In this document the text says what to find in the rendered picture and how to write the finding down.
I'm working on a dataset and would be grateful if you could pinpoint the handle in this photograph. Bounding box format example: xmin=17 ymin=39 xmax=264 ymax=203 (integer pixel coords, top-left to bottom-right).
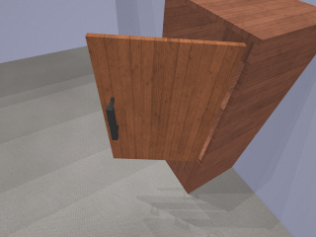
xmin=106 ymin=97 xmax=119 ymax=140

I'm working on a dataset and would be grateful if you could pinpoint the cupboard door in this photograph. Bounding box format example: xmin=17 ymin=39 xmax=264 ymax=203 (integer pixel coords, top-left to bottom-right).
xmin=85 ymin=33 xmax=246 ymax=162

